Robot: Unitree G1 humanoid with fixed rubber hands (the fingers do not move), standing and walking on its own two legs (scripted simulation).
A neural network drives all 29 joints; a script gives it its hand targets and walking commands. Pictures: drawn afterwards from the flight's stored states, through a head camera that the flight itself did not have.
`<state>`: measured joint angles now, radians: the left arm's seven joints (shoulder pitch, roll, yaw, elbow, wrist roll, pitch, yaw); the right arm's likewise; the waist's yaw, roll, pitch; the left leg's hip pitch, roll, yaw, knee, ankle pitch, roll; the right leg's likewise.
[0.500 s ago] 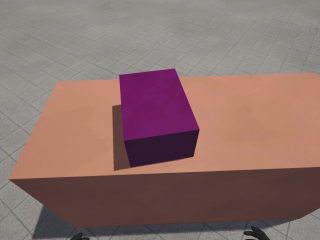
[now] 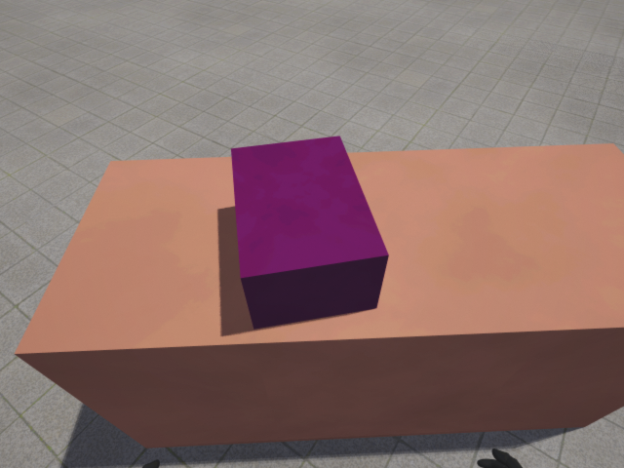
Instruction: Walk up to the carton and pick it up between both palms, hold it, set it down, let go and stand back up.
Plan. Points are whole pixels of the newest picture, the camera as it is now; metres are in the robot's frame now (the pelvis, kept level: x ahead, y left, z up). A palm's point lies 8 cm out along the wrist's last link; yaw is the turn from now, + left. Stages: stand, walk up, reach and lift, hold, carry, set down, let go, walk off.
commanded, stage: stand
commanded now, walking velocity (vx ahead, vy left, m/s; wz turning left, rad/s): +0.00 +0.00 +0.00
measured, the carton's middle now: (300, 224) +0.53 +0.03 -0.04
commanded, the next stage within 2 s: none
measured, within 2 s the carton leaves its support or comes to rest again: neither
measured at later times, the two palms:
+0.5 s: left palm out of the picture +0.09 +0.26 -0.11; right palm out of the picture +0.08 -0.25 -0.11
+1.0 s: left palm out of the picture +0.08 +0.26 -0.11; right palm out of the picture +0.07 -0.25 -0.11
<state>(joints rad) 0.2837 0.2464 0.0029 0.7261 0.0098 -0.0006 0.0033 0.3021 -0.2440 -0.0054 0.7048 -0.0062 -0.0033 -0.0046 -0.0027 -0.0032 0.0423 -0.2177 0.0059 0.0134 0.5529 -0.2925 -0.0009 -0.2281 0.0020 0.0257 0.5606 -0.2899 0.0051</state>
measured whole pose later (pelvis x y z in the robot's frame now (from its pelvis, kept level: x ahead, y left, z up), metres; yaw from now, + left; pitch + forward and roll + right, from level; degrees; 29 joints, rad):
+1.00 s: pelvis +0.01 +0.01 +0.00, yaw +0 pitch -3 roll +0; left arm 0.29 0.25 0.00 0.79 0.01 0.00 0.01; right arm 0.32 -0.25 0.00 0.75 0.00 0.00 -0.01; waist 0.00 0.00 0.05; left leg -0.19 0.00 0.03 0.51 -0.28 0.01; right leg -0.20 -0.01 0.04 0.52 -0.28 0.02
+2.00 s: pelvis +0.01 +0.01 +0.01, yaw +0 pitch -3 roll +0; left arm 0.30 0.25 -0.01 0.89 0.00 0.00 0.03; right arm 0.32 -0.24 0.00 0.85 0.00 -0.01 -0.02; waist 0.00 -0.01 0.04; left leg -0.16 -0.01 0.02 0.46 -0.25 0.01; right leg -0.18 -0.02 0.03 0.47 -0.25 0.02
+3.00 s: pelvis +0.01 +0.01 +0.01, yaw +1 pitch -3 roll +0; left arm 0.30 0.22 -0.02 1.00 0.00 0.00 0.04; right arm 0.32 -0.20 0.00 0.96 0.00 -0.01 -0.04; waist 0.00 0.00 0.04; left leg -0.13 -0.01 0.00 0.43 -0.25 0.01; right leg -0.14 -0.02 0.01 0.44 -0.25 0.02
